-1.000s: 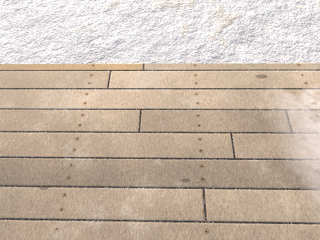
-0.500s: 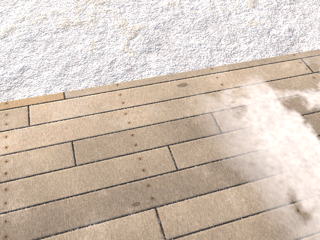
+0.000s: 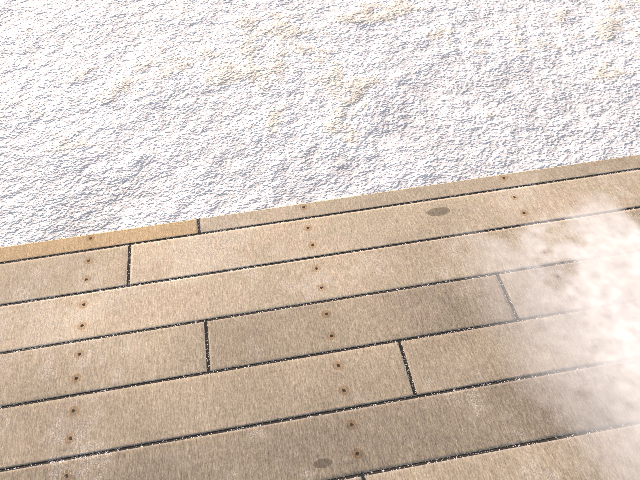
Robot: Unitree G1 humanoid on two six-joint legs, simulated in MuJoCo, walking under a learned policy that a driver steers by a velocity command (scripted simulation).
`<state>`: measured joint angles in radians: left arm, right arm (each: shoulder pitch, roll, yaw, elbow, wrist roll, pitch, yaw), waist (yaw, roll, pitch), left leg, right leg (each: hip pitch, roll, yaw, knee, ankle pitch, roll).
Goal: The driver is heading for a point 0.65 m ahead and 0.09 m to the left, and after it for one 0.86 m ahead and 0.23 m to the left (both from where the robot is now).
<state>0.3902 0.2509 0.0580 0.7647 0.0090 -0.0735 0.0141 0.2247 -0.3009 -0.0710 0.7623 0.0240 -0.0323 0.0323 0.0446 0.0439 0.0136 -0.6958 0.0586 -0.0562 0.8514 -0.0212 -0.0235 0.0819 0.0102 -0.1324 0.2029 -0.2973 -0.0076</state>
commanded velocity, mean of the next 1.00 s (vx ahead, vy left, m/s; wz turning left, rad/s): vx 0.42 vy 0.00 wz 0.21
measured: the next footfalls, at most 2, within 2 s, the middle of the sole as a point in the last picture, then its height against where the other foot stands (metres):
left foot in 0.18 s outside the picture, level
right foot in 0.70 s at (356, 436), level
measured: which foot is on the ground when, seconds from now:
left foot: up 0.00-0.16, down 0.18-0.72, up 0.74-1.00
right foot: down 0.00-0.16, up 0.18-0.68, down 0.70-1.00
